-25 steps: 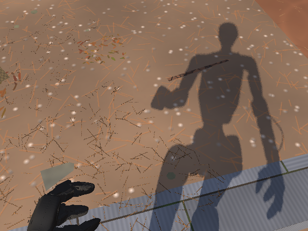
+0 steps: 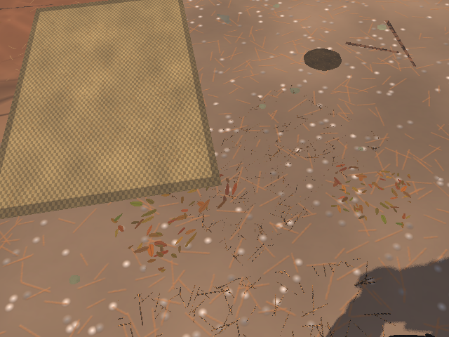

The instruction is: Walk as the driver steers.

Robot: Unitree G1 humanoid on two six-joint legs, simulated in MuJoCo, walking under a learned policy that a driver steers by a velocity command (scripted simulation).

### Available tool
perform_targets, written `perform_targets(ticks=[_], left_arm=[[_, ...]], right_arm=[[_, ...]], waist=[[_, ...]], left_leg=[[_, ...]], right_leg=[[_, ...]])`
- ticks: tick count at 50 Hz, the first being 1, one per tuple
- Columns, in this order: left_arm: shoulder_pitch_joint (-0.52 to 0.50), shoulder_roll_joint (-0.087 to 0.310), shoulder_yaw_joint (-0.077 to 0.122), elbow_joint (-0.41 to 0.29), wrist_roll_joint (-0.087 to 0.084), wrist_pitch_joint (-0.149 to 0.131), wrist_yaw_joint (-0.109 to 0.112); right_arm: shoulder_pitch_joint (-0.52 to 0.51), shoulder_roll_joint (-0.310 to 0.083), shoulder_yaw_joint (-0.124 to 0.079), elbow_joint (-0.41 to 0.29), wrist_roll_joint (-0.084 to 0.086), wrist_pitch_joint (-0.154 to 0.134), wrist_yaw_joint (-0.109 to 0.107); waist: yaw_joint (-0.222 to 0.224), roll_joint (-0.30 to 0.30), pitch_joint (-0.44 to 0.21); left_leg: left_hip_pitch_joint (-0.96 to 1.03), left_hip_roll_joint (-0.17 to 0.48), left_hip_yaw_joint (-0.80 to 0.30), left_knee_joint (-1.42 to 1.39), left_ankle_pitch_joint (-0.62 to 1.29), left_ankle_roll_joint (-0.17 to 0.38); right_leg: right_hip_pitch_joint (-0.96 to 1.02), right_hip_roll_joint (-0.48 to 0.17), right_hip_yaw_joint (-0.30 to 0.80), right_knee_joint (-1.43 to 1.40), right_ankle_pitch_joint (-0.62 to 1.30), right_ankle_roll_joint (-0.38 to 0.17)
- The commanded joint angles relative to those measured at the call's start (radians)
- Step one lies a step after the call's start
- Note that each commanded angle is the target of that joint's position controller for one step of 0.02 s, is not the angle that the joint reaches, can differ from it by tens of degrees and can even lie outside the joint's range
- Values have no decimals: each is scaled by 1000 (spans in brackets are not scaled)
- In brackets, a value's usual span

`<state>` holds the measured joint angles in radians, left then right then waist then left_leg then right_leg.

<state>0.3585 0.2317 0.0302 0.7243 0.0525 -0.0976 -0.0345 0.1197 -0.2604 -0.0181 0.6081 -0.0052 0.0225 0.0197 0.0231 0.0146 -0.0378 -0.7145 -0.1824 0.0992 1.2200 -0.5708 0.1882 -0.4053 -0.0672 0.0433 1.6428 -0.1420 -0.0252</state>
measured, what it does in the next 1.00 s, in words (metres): climbs, turning right: right foot, then left foot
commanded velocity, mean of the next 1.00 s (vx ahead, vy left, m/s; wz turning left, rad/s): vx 0.93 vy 0.00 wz -0.58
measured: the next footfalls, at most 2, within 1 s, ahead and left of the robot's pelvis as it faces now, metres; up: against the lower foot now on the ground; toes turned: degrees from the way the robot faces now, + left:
right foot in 0.34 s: +0.54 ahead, -0.09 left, +0.00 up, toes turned -5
left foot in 0.74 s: +1.00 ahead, +0.00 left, +0.00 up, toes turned -26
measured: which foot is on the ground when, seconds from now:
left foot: down 0.00-0.34, up 0.36-0.72, down 0.74-1.00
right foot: up 0.00-0.32, down 0.34-0.74, up 0.76-1.00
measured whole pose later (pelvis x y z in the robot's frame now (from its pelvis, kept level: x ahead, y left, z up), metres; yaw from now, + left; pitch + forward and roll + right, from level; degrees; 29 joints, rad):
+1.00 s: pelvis +0.97 -0.12 +0.11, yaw -37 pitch +2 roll +2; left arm 0.05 0.39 0.08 0.62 -0.03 -0.01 -0.03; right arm 0.37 -0.34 -0.08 0.80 0.01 -0.08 -0.04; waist -0.08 -0.05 0.06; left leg -0.08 0.02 0.19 0.38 -0.33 -0.02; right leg -0.73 -0.03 -0.05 0.98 -0.16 -0.03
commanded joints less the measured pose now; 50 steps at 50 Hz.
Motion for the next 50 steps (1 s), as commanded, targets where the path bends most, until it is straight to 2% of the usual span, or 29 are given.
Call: perform_targets(ticks=[1, 3, 4, 6, 9, 12, 14, 16, 17, 18, 19, 20, 21, 23, 25, 29, 32, 34, 36, 37, 38, 39, 40, 42, 44, 46, 47, 48, 50], left_arm=[[-185, -61, -52, -278, 22, -29, 23], [-73, -1, -40, -213, 3, 34, 38], [-119, 30, -35, -223, -10, 58, 43], [-253, 100, -21, -255, -24, 64, 30], [-275, 43, -35, -210, -48, 43, -16], [-221, 95, -5, -135, -65, 40, -28], [-132, 158, 27, -91, -56, 50, -12], [219, 213, 66, 24, -57, 65, -1], [332, 240, 91, 60, -50, 73, 9], [277, 252, 89, 83, -39, 78, 9], [159, 299, 96, 30, -23, 67, 11], [92, 228, 94, -15, -27, 62, 15], [70, 192, 81, -2, -38, 57, 20], [86, 189, 68, 22, -43, 34, 31], [101, 200, 61, 39, -40, 18, 29], [88, 211, 69, 41, -56, 13, 25], [128, 245, 84, 66, -68, 14, 18], [133, 259, 91, 71, -65, 13, 26], [74, 307, 103, 59, -56, 10, 23], [16, 258, 91, 29, -49, -2, 21], [31, 81, 48, -9, -54, -7, 30], [107, 112, 32, -66, -85, 6, 30], [-2, 173, 41, -31, -52, 27, 36], [-117, 169, 49, -39, -26, 52, 17], [-129, 118, 42, -67, -13, 85, 3], [-192, 89, 30, -120, -12, 103, -7], [-173, 89, 33, -137, -133, 93, 4], [-202, 106, 26, -145, -133, 86, 1], [-204, 114, 29, -138, -79, 72, -18]], right_arm=[[209, -154, -77, 99, -28, -66, -32], [113, -68, -41, 87, -35, -103, -17], [77, -68, -34, 102, -30, -123, -3], [102, -110, -44, 129, -23, -146, -5], [191, -151, -55, 165, 11, -172, -9], [243, -223, -78, 168, -10, -171, -11], [232, -223, -87, 156, -38, -153, -27], [135, -224, -92, 115, -66, -113, -52], [38, -202, -87, 80, -64, -109, -54], [49, 8, -32, 9, -73, -134, -33], [226, -9, -7, -40, -19, -145, -25], [158, -99, -8, -24, -29, -160, -27], [71, -136, -9, -39, -40, -168, -22], [8, -128, 4, -73, -72, -140, -23], [2, -108, 22, -92, -77, -99, -15], [-208, -57, 57, -171, -41, -98, 7], [-236, -54, 54, -160, -25, -103, -1], [-186, -95, 34, -142, -28, -110, -16], [91, -169, -7, -72, -23, -121, -40], [328, -237, -42, -27, -38, -124, -60], [450, -300, -63, 4, -78, -122, -71], [339, -336, -79, -2, -69, -113, -57], [218, -201, -62, -27, -60, -107, -51], [181, -95, -33, 12, -59, -110, -42], [251, -68, -24, 82, -34, -127, -37], [248, -66, -26, 117, -6, -138, -28], [38, -89, -48, 58, 30, -134, -48], [-43, -113, -50, 36, 33, -131, -61], [-47, -174, -68, 48, 25, -126, -81]], waist=[[-8, -83, 47], [92, -105, 113], [110, -75, 158], [48, -60, 205], [-23, -46, 86], [-15, 67, -7], [43, 143, -73], [235, 124, -156], [319, 20, -121], [129, -310, -63], [21, -317, -308], [56, -79, -229], [28, 57, -93], [-18, 123, 33], [-54, 90, 117], [20, -20, 159], [73, -55, 96], [53, -61, 35], [-105, -77, -129], [-217, -47, -251], [-198, 197, -345], [-103, 400, -439], [-112, 192, -243], [-91, 14, -30], [-51, 69, 26], [-23, 114, 40], [24, 161, 81], [35, 152, 100], [36, 81, 64]], left_leg=[[445, 270, -780, -786, 194, 119], [252, 236, -495, -822, 225, 44], [132, 210, -403, -904, 250, 17], [142, 165, -276, -1080, 468, 19], [363, 156, -128, -1203, 715, -27], [796, 250, -41, -1138, 1280, -93], [925, 291, -2, -955, 1569, -132], [862, 293, 18, -432, 1708, -144], [617, 170, 20, 32, 1209, -139], [72, 25, -65, 418, 87, -170], [-126, 55, -229, 552, 87, -191], [-131, 123, -248, 459, 229, -172], [-98, 178, -247, 328, 288, -163], [-19, 223, -226, 197, 259, -190], [11, 268, -194, 30, 209, -215], [210, 254, -102, -440, 538, -236], [332, 190, -75, -609, 695, -219], [416, 152, -85, -699, 632, -201], [719, 163, -117, -706, 510, -176], [974, 294, -221, -645, 290, -151], [1200, 592, -586, -698, 49, -116], [1196, 692, -1047, -905, -120, -14], [1030, 612, -880, -941, -229, -26], [789, 532, -519, -906, 370, -47], [706, 501, -300, -864, 909, -69], [687, 482, -175, -892, 1076, -96], [622, 436, -104, -929, 968, -106], [536, 425, -45, -971, 929, -109], [454, 362, 76, -952, 927, -132]], right_leg=[[-692, 27, 70, 416, -177, -20], [-556, -19, 38, 145, -238, -11], [-471, -23, 18, -44, -238, -9], [-370, -34, -64, -419, -99, 8], [-78, -23, -153, -869, 293, -50], [-64, 90, -217, -1019, 314, -75], [28, 150, -238, -1031, 243, -95], [314, 177, -183, -1117, 159, -148], [487, 120, -74, -1161, 85, -206], [730, 2, 161, -918, 420, -271], [879, -163, 663, -1188, -12, -468], [748, -180, 767, -1372, -245, -437], [550, -158, 698, -1413, -293, -381], [287, -80, 554, -1426, -161, -330], [108, -23, 465, -1463, -132, -318], [-37, 87, 307, -1513, 148, -246], [98, 70, 318, -1458, 375, -195], [229, 68, 325, -1316, 584, -154], [219, 91, 313, -955, 663, -109], [72, 120, 274, -680, 465, -103], [-189, 193, 169, -353, -375, -101], [-352, 178, 106, -182, -337, -95], [-411, 91, 69, -187, -208, -97], [-375, 39, 35, -270, -158, -63], [-361, 11, 20, -319, -231, -37], [-389, 9, -5, -410, -206, -26], [-379, -26, 16, -493, -152, -9], [-319, -24, -18, -627, -64, 9], [-78, 24, -95, -883, 190, 18]])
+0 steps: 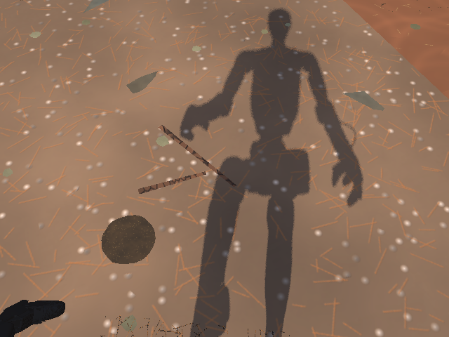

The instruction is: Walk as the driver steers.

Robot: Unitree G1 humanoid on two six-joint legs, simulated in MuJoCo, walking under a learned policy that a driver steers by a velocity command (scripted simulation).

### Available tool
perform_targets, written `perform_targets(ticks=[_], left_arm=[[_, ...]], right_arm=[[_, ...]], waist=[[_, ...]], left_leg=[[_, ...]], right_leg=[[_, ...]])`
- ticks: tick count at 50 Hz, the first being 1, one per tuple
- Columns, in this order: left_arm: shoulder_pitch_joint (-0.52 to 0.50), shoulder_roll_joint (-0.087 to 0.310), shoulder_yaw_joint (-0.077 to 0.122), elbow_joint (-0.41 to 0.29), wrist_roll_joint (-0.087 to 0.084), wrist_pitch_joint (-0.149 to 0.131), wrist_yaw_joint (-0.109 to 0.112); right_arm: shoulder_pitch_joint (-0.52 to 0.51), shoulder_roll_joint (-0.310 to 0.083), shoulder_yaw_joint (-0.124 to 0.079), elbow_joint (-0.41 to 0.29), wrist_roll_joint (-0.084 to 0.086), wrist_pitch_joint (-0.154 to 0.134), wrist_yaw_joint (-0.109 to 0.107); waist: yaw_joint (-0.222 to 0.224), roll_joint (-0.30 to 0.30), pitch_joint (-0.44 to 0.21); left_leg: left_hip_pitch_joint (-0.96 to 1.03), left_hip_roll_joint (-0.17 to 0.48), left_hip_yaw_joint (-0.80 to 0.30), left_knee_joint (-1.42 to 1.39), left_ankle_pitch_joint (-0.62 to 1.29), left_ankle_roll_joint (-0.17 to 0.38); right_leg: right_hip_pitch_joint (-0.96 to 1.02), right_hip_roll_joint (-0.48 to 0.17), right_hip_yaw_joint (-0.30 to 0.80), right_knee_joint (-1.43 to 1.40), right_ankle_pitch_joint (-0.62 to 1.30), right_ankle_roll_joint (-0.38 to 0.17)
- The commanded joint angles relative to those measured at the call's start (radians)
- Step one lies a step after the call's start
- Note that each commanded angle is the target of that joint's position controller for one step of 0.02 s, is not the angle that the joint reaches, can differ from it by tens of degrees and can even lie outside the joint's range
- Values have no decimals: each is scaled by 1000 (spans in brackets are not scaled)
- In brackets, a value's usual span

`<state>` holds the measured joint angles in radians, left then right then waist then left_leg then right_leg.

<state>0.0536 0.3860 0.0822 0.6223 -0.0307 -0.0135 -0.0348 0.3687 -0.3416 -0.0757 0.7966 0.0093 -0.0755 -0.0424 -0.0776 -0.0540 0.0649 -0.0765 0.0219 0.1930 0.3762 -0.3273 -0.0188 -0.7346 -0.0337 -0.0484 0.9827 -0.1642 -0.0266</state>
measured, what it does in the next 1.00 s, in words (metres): walks ahead, turning left: right foot, then left foot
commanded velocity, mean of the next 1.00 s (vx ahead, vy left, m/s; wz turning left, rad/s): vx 0.11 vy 0.00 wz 0.46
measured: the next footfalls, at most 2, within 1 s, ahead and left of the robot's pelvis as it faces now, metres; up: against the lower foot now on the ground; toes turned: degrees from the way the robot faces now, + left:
right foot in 0.12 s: +0.31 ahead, -0.07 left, +0.00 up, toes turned -3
left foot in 0.56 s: +0.27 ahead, +0.19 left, +0.00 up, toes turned +17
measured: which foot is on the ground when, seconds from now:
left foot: down 0.00-0.12, up 0.14-0.54, down 0.56-1.00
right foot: up 0.00-0.10, down 0.12-0.56, up 0.58-1.00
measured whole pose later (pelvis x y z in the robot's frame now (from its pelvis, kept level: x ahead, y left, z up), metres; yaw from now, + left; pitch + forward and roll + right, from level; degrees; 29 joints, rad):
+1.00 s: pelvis +0.26 +0.10 +0.00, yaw +31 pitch +3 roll -2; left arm 0.08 0.29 0.08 0.76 0.00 0.00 0.02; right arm 0.12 -0.30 -0.07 0.58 -0.01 0.04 -0.04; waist 0.00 -0.01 0.01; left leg -0.34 -0.14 -0.21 0.54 -0.23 0.06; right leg -0.46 0.03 0.08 0.75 -0.30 0.06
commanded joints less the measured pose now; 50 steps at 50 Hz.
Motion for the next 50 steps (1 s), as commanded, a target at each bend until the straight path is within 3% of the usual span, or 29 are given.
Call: perform_targets(ticks=[1, 2, 4, 5, 6, 7, 8, 9, 10, 11, 13, 15, 18, 20, 23, 25, 27, 28, 29, 30, 31, 32, 33, 34, 36, 39, 43, 47, 50], left_arm=[[101, -47, -23, -32, 20, -16, -28], [110, -41, -20, -36, 28, -19, -37], [177, 14, 3, -31, 37, -21, -38], [254, 40, 17, -9, 43, -22, -26], [287, 73, 25, 4, 56, -22, -6], [244, 142, 8, -11, 88, -26, 21], [258, 74, -13, -49, 109, -37, 16], [220, 54, -12, -61, 89, -32, 7], [147, 35, -18, -40, 51, -37, 1], [110, 6, -28, -24, 38, -39, 5], [55, 1, -25, -10, 55, -34, 15], [23, 6, -15, -5, 64, -32, 34], [-6, 6, -4, 5, 61, -22, 67], [-22, 2, 0, 8, 59, -10, 82], [-11, 15, 13, 25, 48, 6, 88], [0, 25, 23, 39, 33, 13, 84], [-8, 12, 25, 53, 10, 17, 81], [37, -23, 22, 76, 6, 21, 76], [71, -47, 20, 64, 39, 29, 73], [-25, -46, 15, -2, 61, 27, 78], [-74, -18, 21, -8, 51, 25, 81], [-77, -14, 24, -5, 35, 21, 84], [-55, -4, 30, 18, 40, 18, 93], [-52, 6, 35, 19, 46, 16, 98], [-49, -12, 33, 22, 42, 9, 89], [-70, -45, 19, 24, 33, 1, 81], [-84, -40, 18, 30, 27, -2, 71], [-30, -21, 10, 60, 29, 0, 56], [-3, -55, -10, 65, 29, -4, 38]], right_arm=[[-233, -120, -19, -120, 11, -34, -22], [-191, -149, -26, -105, 19, -42, -19], [-162, -188, -35, -95, 47, -46, -5], [-164, -177, -27, -90, 52, -42, 4], [-143, -144, -12, -83, 42, -38, 12], [-7, -11, 30, -85, -30, -27, 27], [145, -86, 37, -30, 33, -19, 43], [46, -177, 10, -30, 54, -2, 44], [-40, -162, 7, -63, 51, 13, 37], [-71, -126, 11, -52, 33, 30, 20], [-32, -122, -3, -44, 28, 71, 10], [-19, -73, -3, -60, 23, 94, 2], [-79, -23, 4, -94, 16, 109, 1], [-120, -16, 5, -115, 15, 114, 12], [-166, -35, -6, -146, 12, 123, 31], [-175, -47, -15, -162, 8, 127, 45], [-121, -46, -27, -148, 2, 128, 54], [-77, -78, -44, -133, -9, 125, 48], [-46, -212, -79, -150, -15, 116, 30], [-57, -271, -82, -186, -42, 92, 35], [-53, -243, -81, -190, -47, 69, 48], [-91, -218, -77, -195, -30, 54, 46], [-145, -176, -69, -205, -2, 57, 37], [-184, -145, -60, -219, 15, 67, 25], [-190, -119, -53, -238, 11, 82, 6], [-159, -135, -63, -248, 11, 91, -11], [-177, -149, -73, -274, 11, 108, -18], [-193, -94, -40, -278, -16, 113, -7], [-217, -2, 10, -258, -36, 107, 11]], waist=[[125, 130, -73], [130, 128, -99], [185, 134, -145], [241, 102, -175], [268, 20, -184], [147, -294, -306], [178, -199, -639], [199, -36, -577], [157, 16, -405], [122, 76, -319], [55, 22, -217], [33, -11, -204], [38, -13, -207], [48, -36, -205], [63, -66, -190], [62, -72, -178], [30, -45, -171], [28, 46, -138], [54, 352, -75], [43, 420, -110], [10, 286, -166], [38, 231, -154], [68, 158, -155], [82, 169, -163], [90, 176, -209], [76, 155, -225], [68, 192, -207], [40, 214, -240], [48, 183, -224]], left_leg=[[-194, 143, -10, -72, 746, 71], [-180, 153, -23, -29, 837, 77], [-134, 181, -53, 104, 960, 89], [-137, 173, -50, 243, 920, 78], [-202, 111, -46, 488, 631, 44], [-425, -16, -75, 949, -454, -5], [-478, -74, -407, 1129, -438, -6], [-457, -28, -417, 1096, -361, -20], [-522, 13, -374, 989, -293, -34], [-515, 51, -339, 937, -250, -51], [-416, 66, -288, 915, -209, -76], [-407, 72, -253, 884, -173, -94], [-420, 105, -230, 743, -39, -90], [-385, 109, -206, 642, 45, -76], [-349, 99, -168, 517, 70, -46], [-326, 86, -139, 425, 45, -14], [-231, 42, -100, 254, 108, 35], [-173, 25, -151, 144, 204, 78], [-86, 231, -496, 32, 615, 180], [-44, 331, -785, -27, 633, 365], [-12, 322, -753, -53, 525, 369], [-7, 269, -692, -47, 464, 316], [-14, 227, -635, -27, 424, 259], [-37, 210, -608, -15, 430, 235], [-45, 168, -580, 2, 481, 219], [-3, 138, -605, 17, 477, 212], [-38, 109, -676, 21, 358, 201], [-69, 143, -623, 75, 500, 213], [-144, 144, -587, 83, 518, 217]], right_leg=[[364, 38, -27, -278, 260, 12], [448, 75, -32, -302, 261, -8], [583, 114, 0, -362, 226, -70], [693, 104, 32, -441, 320, -108], [799, 47, 90, -526, 552, -147], [1045, -240, 330, -329, 1405, -254], [1172, -467, 628, -356, 1280, -459], [1028, -387, 527, -431, 1043, -415], [894, -329, 432, -479, 840, -356], [769, -298, 392, -515, 721, -313], [527, -266, 286, -598, 630, -291], [447, -263, 199, -651, 574, -287], [444, -253, 91, -682, 404, -253], [439, -247, 29, -695, 274, -234], [477, -277, -14, -682, 179, -203], [521, -303, -25, -645, 158, -171], [523, -280, -71, -539, 97, -100], [473, -217, -117, -395, -19, -38], [231, -80, -199, -68, -332, 67], [2, 66, -14, 167, -521, 106], [-40, 61, 99, 258, -475, 84], [-54, 49, 135, 246, -377, 61], [-50, 28, 150, 212, -295, 56], [-24, 23, 159, 177, -247, 59], [38, 54, 161, 151, -186, 71], [44, 89, 180, 1, -150, 91], [105, 115, 203, -156, -133, 105], [233, 44, 154, -181, -132, 102], [398, -3, 125, -300, -128, 75]])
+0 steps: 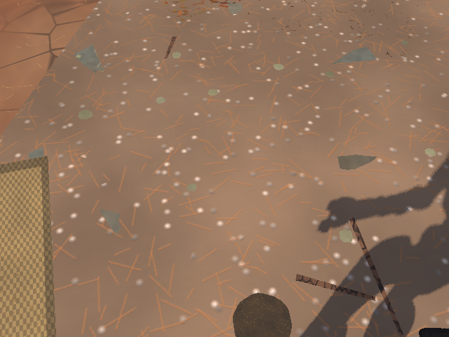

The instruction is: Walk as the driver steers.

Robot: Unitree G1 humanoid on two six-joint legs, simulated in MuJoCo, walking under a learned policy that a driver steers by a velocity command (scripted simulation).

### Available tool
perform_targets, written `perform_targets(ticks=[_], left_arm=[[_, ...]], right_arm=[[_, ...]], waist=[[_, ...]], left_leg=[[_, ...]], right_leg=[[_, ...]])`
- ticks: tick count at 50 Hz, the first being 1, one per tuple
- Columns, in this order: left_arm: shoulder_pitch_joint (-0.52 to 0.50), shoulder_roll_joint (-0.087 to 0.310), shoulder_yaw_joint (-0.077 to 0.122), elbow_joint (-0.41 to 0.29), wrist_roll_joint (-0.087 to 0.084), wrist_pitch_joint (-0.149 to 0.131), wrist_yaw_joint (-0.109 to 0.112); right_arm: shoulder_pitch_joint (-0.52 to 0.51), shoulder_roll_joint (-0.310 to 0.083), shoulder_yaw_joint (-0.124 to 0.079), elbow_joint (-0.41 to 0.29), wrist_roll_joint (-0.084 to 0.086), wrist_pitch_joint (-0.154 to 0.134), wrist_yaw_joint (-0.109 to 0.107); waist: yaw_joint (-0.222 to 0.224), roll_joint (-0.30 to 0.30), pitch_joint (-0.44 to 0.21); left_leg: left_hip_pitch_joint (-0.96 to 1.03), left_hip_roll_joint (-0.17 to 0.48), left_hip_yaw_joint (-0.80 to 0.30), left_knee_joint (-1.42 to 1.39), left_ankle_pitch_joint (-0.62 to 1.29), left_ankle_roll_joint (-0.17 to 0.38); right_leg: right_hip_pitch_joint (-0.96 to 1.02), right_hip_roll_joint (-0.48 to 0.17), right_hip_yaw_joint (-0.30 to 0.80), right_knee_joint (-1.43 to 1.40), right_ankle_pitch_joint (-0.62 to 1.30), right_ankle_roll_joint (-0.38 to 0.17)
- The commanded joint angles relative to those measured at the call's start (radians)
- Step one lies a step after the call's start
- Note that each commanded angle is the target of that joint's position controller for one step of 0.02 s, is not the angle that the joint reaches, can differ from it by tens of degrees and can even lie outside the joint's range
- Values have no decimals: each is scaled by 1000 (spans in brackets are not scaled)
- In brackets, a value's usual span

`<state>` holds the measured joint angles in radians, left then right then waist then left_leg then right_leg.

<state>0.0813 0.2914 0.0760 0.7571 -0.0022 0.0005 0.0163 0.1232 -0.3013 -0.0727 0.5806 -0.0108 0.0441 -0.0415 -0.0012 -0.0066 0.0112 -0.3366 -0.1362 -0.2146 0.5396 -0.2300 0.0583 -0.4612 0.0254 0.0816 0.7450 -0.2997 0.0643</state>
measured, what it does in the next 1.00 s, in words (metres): steps on the spot, turning right: right foot, then left foot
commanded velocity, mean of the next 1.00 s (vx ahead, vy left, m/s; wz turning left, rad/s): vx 0.00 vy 0.00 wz -0.50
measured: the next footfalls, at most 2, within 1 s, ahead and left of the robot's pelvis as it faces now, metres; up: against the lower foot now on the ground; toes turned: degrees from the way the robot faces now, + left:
right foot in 0.06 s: +0.06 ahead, -0.15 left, +0.00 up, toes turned +2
left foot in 0.36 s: +0.06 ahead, +0.09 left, +0.00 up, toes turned -22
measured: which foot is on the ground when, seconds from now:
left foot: down 0.00-0.10, up 0.12-0.34, down 0.36-0.86, up 0.88-1.00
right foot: up 0.00-0.04, down 0.06-0.36, up 0.38-0.84, down 0.86-1.00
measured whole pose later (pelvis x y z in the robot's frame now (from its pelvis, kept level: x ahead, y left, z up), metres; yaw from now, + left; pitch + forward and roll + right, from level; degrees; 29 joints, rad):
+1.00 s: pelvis +0.00 -0.05 +0.00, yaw -33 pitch +2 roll +0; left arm 0.04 0.21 0.03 0.64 0.02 0.03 0.02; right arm 0.24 -0.32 -0.07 0.75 0.02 0.03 -0.01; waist -0.06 0.04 0.05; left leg -0.43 0.07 0.01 1.02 -0.58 -0.09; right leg -0.27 -0.02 -0.10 0.49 -0.25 -0.03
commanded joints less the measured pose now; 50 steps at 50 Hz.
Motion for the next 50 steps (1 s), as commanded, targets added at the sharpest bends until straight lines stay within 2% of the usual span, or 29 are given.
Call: perform_targets(ticks=[1, 2, 3, 4, 5, 7, 11, 15, 17, 18, 19, 20, 21, 22, 24, 25, 29, 33, 37, 40, 41, 42, 43, 44, 45, 46, 47, 48, 50], left_arm=[[-11, 21, -10, -62, -1, -21, -21], [-21, 30, -11, -70, 3, -24, -26], [-42, 94, 1, -91, 14, -24, -26], [-56, 181, 21, -112, 13, -23, -23], [-56, 205, 33, -107, -3, -19, -21], [-5, 172, 34, -106, -13, -13, -13], [96, 198, 60, -112, -18, -11, 8], [30, 189, 77, -141, -45, 38, 26], [-20, 177, 75, -165, -55, 57, 25], [-4, 142, 65, -172, -53, 58, 25], [64, 73, 47, -177, -42, 55, 21], [95, 149, 70, -173, -25, 36, 18], [109, 207, 88, -153, -23, 32, 14], [125, 210, 93, -129, -27, 39, 14], [140, 162, 81, -114, -26, 53, 13], [121, 148, 73, -128, -28, 54, 8], [16, 108, 45, -199, -32, 49, -7], [-3, 91, 33, -229, -25, 52, -25], [-27, 70, 26, -244, -19, 64, -38], [-16, 54, 24, -248, -16, 70, -34], [30, 50, 24, -227, -12, 68, -32], [88, 70, 27, -201, -2, 63, -25], [170, 124, 29, -184, 17, 55, -9], [101, 133, 11, -191, 49, 38, 2], [100, 67, 1, -183, 54, 25, -2], [59, 98, 10, -171, 42, 15, -4], [37, 149, 30, -162, 30, 12, 1], [15, 168, 38, -159, 16, 10, 8], [-36, 126, 27, -159, 21, 8, 20]], right_arm=[[13, -30, 17, -31, -18, -18, 17], [36, -47, 13, -14, -18, -25, 23], [58, -88, -1, -8, -23, -34, 22], [108, -117, -13, -8, -35, -41, 19], [93, -110, -14, -17, -39, -45, 14], [-7, -103, -22, -43, -16, -45, 0], [-60, -38, -24, -70, 3, -49, 13], [-17, -18, -26, -36, 28, -66, 30], [73, -21, -37, 7, 29, -68, 38], [108, -63, -53, 23, 26, -62, 34], [78, -166, -70, 3, -4, -50, 26], [33, -156, -66, -23, -51, -57, 30], [-23, -110, -51, -43, -47, -64, 24], [-64, -77, -40, -48, -33, -67, 16], [-76, -68, -33, -46, -9, -66, -4], [-53, -70, -30, -41, -10, -64, -11], [58, -103, -40, -10, -21, -47, -21], [51, -144, -55, 2, -13, -38, -8], [46, -166, -66, 22, 6, -41, 13], [50, -176, -64, 50, 42, -48, 37], [26, -163, -54, 57, 56, -51, 41], [47, -108, -29, 82, 57, -58, 46], [67, -25, 11, 81, 12, -74, 54], [123, 21, 35, 77, -16, -77, 66], [75, -75, 8, 87, 9, -64, 61], [43, -131, -11, 69, 34, -55, 58], [51, -154, -26, 82, 41, -45, 46], [75, -175, -39, 95, 38, -29, 32], [139, -156, -47, 115, 43, 1, 14]], waist=[[-8, 131, -149], [-9, 124, -110], [-33, 84, -81], [-84, -26, -63], [-87, -139, -50], [-34, -206, -43], [26, -189, -101], [3, -149, -144], [-47, -148, -157], [-44, -106, -162], [12, 193, -147], [24, 235, -105], [47, 149, -70], [59, 93, -45], [46, 100, -20], [29, 110, -17], [-43, 119, -34], [-47, 118, -48], [-47, 121, -54], [-21, 135, -84], [15, 133, -97], [46, 86, -123], [47, -44, -240], [-6, -221, -283], [44, -139, -297], [38, -152, -219], [36, -146, -171], [28, -146, -122], [-12, -136, -80]], left_leg=[[82, 281, -149, -84, 356, 123], [66, 247, -125, -96, 254, 95], [67, 199, -96, -68, 126, 59], [65, 119, -23, -7, -16, 18], [77, 59, 86, 46, -60, -32], [31, 47, 140, 120, -88, -66], [-141, 26, 98, 282, -362, -80], [-46, 31, 103, 70, -214, -104], [150, 24, 143, -164, -16, -93], [291, 117, 81, -224, 52, -61], [388, 376, -212, -262, 133, 65], [271, 536, -340, -270, 248, 166], [227, 523, -252, -262, 279, 177], [205, 446, -135, -248, 242, 137], [222, 366, 13, -226, 292, 102], [223, 352, 68, -225, 363, 111], [348, 394, 135, -230, 458, 165], [369, 437, 213, -230, 476, 177], [311, 446, 292, -199, 524, 164], [317, 453, 266, -127, 579, 155], [291, 432, 276, -77, 553, 128], [196, 394, 309, -17, 499, 68], [18, 330, 342, 86, 203, -21], [-117, 266, 304, 192, -376, -108], [-93, 265, 210, 297, -479, -138], [-165, 244, 206, 393, -479, -143], [-231, 229, 210, 481, -447, -145], [-253, 220, 195, 552, -394, -152], [-217, 203, 199, 670, -296, -170]], right_leg=[[205, -53, -23, -179, 88, -30], [249, -40, -17, -290, 206, -48], [244, -67, 42, -284, 337, -74], [216, -129, 131, -276, 476, -123], [164, -169, 217, -325, 416, -193], [180, -216, 377, -366, 367, -257], [363, -256, 515, -353, 501, -314], [349, -164, 461, -335, 438, -236], [237, -99, 425, -306, 321, -188], [107, -46, 383, -249, 125, -140], [-126, 103, 198, -6, -216, -72], [-195, 61, 166, 199, -319, -32], [-184, 6, 132, 334, -262, -12], [-181, -13, 107, 379, -188, 1], [-228, -35, 67, 478, -73, 23], [-240, -46, 30, 501, -46, 36], [-299, -102, -35, 388, -23, 77], [-243, -135, -72, 264, -23, 69], [-93, -114, -128, 108, -50, 27], [47, -46, -137, -94, -89, -28], [148, -29, -135, -250, 16, -58], [346, -36, -102, -441, 242, -92], [652, -206, 74, -383, 668, -128], [677, -427, 235, -299, 945, -317], [579, -425, 186, -304, 869, -386], [552, -384, 127, -316, 818, -374], [527, -357, 89, -336, 740, -350], [466, -354, 56, -364, 678, -333], [336, -343, -33, -413, 593, -313]])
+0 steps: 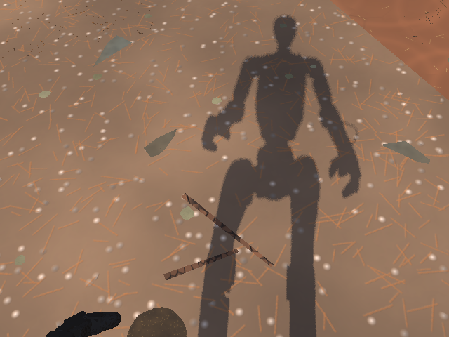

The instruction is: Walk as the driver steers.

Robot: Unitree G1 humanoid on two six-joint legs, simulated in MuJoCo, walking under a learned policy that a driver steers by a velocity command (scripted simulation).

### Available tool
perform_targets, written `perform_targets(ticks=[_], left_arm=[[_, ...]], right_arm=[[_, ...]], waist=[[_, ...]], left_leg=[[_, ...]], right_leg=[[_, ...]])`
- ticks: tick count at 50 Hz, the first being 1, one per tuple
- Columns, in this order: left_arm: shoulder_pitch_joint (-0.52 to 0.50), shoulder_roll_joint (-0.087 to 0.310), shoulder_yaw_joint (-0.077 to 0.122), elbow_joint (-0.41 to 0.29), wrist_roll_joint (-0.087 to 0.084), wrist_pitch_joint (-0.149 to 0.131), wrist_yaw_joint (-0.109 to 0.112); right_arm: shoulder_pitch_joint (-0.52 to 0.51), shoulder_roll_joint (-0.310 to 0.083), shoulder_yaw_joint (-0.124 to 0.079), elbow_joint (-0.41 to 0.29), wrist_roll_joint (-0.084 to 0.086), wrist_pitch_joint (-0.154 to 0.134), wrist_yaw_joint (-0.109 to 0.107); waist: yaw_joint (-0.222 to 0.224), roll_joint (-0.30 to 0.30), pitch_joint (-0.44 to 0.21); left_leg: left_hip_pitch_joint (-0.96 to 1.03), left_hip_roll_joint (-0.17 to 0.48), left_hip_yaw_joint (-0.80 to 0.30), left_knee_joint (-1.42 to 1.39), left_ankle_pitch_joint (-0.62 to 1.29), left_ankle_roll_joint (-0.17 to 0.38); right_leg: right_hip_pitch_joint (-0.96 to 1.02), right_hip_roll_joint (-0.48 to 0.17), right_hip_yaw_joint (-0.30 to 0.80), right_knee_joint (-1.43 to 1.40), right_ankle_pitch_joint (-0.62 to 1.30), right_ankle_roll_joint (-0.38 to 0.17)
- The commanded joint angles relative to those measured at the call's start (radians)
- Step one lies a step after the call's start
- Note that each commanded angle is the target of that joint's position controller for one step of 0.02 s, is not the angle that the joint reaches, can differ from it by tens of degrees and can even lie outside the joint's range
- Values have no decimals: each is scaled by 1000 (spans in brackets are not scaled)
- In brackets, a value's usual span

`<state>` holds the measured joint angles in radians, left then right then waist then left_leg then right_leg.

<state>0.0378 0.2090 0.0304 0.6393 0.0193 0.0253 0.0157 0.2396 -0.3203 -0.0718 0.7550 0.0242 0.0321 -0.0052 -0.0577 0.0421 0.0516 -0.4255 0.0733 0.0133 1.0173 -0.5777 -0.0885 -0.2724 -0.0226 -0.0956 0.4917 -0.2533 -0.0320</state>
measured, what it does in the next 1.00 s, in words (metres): walks ahead, turning left: left foot, then right foot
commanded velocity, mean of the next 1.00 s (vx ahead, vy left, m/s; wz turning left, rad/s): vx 0.69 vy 0.00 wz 0.37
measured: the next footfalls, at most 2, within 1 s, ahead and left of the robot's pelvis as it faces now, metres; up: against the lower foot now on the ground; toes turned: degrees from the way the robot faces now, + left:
left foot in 0.46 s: +0.11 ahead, +0.21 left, +0.00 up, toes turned +31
right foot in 0.92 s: +0.57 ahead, +0.35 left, +0.00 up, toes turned +24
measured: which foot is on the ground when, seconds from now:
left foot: up 0.00-0.44, down 0.46-0.92, up 0.94-1.00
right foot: down 0.00-0.46, up 0.48-0.90, down 0.92-1.00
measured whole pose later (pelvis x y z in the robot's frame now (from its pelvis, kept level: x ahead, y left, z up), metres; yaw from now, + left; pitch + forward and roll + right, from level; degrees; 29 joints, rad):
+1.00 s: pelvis +0.45 +0.31 -0.04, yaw +22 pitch +0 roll -1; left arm 0.30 0.32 0.05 0.81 0.01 -0.02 -0.04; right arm 0.30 -0.27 -0.01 0.82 -0.05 -0.08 0.00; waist 0.05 0.01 0.05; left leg -0.11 -0.08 0.00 1.31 -0.33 0.04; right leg -0.47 0.18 -0.11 0.69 -0.23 -0.20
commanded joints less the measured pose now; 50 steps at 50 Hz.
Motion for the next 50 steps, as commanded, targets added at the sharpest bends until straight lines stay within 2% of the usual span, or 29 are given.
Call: perform_targets(ticks=[1, 4, 8, 15, 16, 18, 20, 21, 22, 23, 24, 25, 26, 28, 31, 34, 36, 37, 39, 40, 42, 43, 44, 45, 46, 47, 48, 49, 50], left_arm=[[-15, 177, 65, -43, 6, -17, 27], [-21, 133, 56, -27, 12, -16, 41], [92, 213, 90, 11, -19, -47, 35], [138, 254, 117, 56, -29, -92, 2], [164, 239, 100, 53, 41, -82, -22], [169, 252, 101, 55, 30, -68, -38], [164, 276, 103, 51, 20, -50, -45], [141, 285, 103, 46, 12, -40, -48], [134, 273, 98, 45, 6, -34, -51], [68, 230, 78, 10, 13, -33, -52], [-26, 107, 43, -111, 19, -55, -58], [-94, 173, 46, -154, 57, -70, -54], [-78, 188, 44, -146, 53, -82, -54], [73, 212, 42, -73, 55, -93, -51], [142, 201, 32, -10, 44, -54, -67], [30, 170, 18, -18, 16, -46, -77], [-10, 153, 11, -11, 3, -45, -79], [-41, 127, -2, -33, -2, -53, -87], [-100, 117, -11, -46, -6, -61, -93], [-88, 122, -12, -36, -9, -62, -94], [22, 148, -6, 9, -18, -57, -87], [85, 170, -2, 24, -9, -56, -80], [220, 207, 11, 61, -8, -53, -71], [430, 248, 33, 131, -9, -53, -63], [637, 281, 58, 195, -8, -53, -54], [641, 313, 68, 221, -5, -43, -39], [469, 361, 84, 179, 5, -36, -37], [404, 308, 84, 143, -7, -42, -44], [398, 256, 75, 156, -12, -48, -41]], right_arm=[[41, -117, -48, -58, 10, 24, -31], [-6, -72, -42, -102, 3, 39, -39], [-80, -66, -35, -173, 3, 14, 9], [-120, -34, -24, -204, 23, -7, 35], [-132, -49, -23, -202, -78, 25, 82], [-181, -56, -26, -214, -55, 35, 113], [-167, -60, -24, -211, -43, 33, 112], [-86, -60, -26, -182, -41, 27, 98], [86, -84, -41, -114, -42, 15, 74], [373, -162, -70, -16, -38, 1, 44], [303, -292, -81, -34, -29, 3, 32], [218, -294, -76, -111, -31, -11, 31], [190, -267, -66, -103, -40, -18, 24], [141, -208, -46, -101, -44, -39, 16], [99, -120, -7, -84, -38, -92, 16], [192, -114, -5, -34, -31, -118, 29], [227, -98, 3, -3, -29, -127, 30], [236, -105, 7, 1, -35, -134, 28], [246, -84, 18, 31, -44, -143, 19], [222, -95, 18, 36, -48, -145, 14], [186, -142, 14, 38, -49, -151, -5], [187, -165, 6, 43, -62, -144, -16], [161, -183, -2, 43, -83, -127, -27], [115, -196, -11, 34, -97, -108, -33], [37, -214, -17, 16, -91, -96, -34], [-21, -51, 29, -7, -96, -119, -9], [97, 25, 51, -81, -53, -141, 18], [59, -51, 60, -88, -69, -164, 16], [10, -90, 57, -92, -71, -175, 20]], waist=[[34, -190, -111], [44, -180, -80], [97, -187, -103], [73, -116, 11], [73, -114, -15], [90, -157, -12], [68, -161, 12], [12, -135, 3], [-79, -45, -58], [-225, 164, -104], [-143, 436, -36], [-142, 198, -60], [-99, 107, -40], [4, 23, -28], [54, 32, -6], [15, -15, 63], [1, -25, 52], [-1, 22, 81], [-4, 10, 123], [13, 7, 113], [71, 44, -2], [102, 82, -30], [177, 105, -97], [271, 106, -179], [391, 65, -217], [315, -151, -136], [119, -430, -207], [137, -198, -194], [113, -48, -122]], left_leg=[[-130, -5, -20, 221, 96, -31], [-166, 23, -6, 140, 198, -40], [-245, 76, 7, 10, 227, 17], [-339, 122, 5, -84, 206, 103], [-238, 75, 69, -187, 241, 120], [-113, 36, 155, -232, 218, 156], [-38, 14, 194, -266, 196, 189], [72, -22, 224, -316, 207, 206], [266, -92, 231, -358, 186, 227], [493, -81, 64, -463, 43, 270], [571, 114, -529, -732, -224, 362], [577, 222, -749, -863, -208, 397], [560, 245, -688, -828, -120, 398], [410, 161, -501, -795, 9, 361], [326, 77, -330, -887, 140, 324], [398, 52, -194, -930, 438, 285], [472, 17, -82, -933, 632, 236], [445, 46, -51, -944, 716, 232], [450, 70, 30, -1005, 861, 209], [463, 70, 69, -1018, 965, 191], [543, 89, 124, -912, 1515, 153], [593, 122, 136, -797, 1738, 134], [625, 140, 136, -613, 1878, 126], [603, 131, 133, -360, 1883, 128], [461, 76, 152, 34, 1728, 133], [101, -88, 109, 434, 662, 151], [-333, -237, -57, 705, 123, 97], [-363, -158, -161, 646, 233, 139], [-335, -106, -166, 552, 307, 144]], right_leg=[[120, -289, 103, -181, 478, -207], [120, -285, 40, -213, 307, -188], [239, -378, 142, -353, -306, -163], [334, -410, 37, -422, -332, -127], [301, -376, -66, -385, -360, -77], [228, -338, -130, -354, -373, -43], [200, -357, -161, -300, -349, -34], [161, -343, -205, -190, -229, -25], [97, -287, -275, 92, 66, -12], [-128, -215, -279, 565, 170, 16], [-616, -15, -131, 849, -350, 79], [-750, -13, 85, 927, -300, 93], [-759, -54, 110, 918, -208, 86], [-589, -120, 124, 762, -76, 79], [-489, -123, 80, 656, 101, 83], [-557, -108, 34, 513, 209, 54], [-564, -65, -5, 457, 242, 22], [-543, -64, -1, 372, 268, 7], [-482, -22, -10, 250, 310, -34], [-417, 7, -31, 198, 329, -56], [-241, 97, -76, 197, 329, -89], [-198, 119, -89, 206, 260, -113], [-93, 154, -93, 217, 189, -137], [74, 180, -80, 216, 135, -152], [277, 154, 0, 110, 86, -191], [393, 27, 228, 145, -63, -210], [576, -162, 883, -90, -195, -415], [525, -189, 984, -250, -279, -399], [401, -181, 901, -282, -304, -371]])
Velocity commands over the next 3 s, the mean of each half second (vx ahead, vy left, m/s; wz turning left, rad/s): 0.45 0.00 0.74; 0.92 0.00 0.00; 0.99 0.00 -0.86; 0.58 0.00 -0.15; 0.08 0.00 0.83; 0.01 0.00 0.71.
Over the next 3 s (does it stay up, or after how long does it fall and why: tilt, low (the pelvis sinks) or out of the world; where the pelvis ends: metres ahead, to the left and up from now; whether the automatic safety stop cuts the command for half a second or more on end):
stays up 1.43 0.45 0.00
